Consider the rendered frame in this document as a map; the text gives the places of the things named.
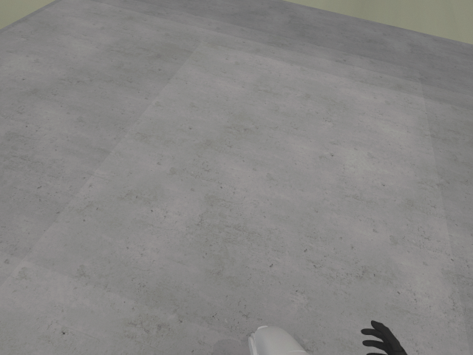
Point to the robot right thigh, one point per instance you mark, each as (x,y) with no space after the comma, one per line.
(274,341)

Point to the robot right hand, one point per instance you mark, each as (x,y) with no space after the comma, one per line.
(390,344)

